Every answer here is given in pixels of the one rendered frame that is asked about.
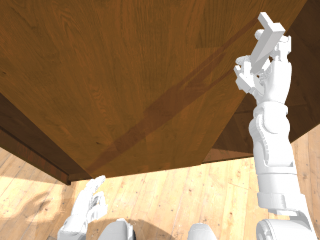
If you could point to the right robot upper arm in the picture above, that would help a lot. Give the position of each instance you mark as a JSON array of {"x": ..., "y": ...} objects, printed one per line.
[{"x": 282, "y": 229}]

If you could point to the handle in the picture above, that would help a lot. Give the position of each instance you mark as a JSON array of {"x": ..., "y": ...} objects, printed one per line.
[{"x": 267, "y": 42}]

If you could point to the robot left thigh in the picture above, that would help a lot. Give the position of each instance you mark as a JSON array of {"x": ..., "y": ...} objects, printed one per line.
[{"x": 118, "y": 230}]

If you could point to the robot right thigh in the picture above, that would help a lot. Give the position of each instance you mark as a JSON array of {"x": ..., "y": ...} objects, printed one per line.
[{"x": 200, "y": 231}]

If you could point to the right robot forearm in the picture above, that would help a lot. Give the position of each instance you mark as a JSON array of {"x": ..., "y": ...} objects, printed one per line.
[{"x": 279, "y": 190}]

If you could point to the left robot forearm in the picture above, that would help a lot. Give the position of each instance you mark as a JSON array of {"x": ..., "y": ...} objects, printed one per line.
[{"x": 74, "y": 228}]

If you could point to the left robot hand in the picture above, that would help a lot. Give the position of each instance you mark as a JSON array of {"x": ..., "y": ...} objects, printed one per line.
[{"x": 87, "y": 205}]

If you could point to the right robot hand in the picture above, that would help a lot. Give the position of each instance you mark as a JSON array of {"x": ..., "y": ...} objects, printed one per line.
[{"x": 275, "y": 77}]

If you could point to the wardrobe door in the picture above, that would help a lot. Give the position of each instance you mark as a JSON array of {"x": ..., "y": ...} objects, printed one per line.
[
  {"x": 15, "y": 122},
  {"x": 127, "y": 87}
]

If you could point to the robot thigh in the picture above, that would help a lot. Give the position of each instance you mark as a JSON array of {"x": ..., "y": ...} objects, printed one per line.
[
  {"x": 118, "y": 230},
  {"x": 200, "y": 231}
]

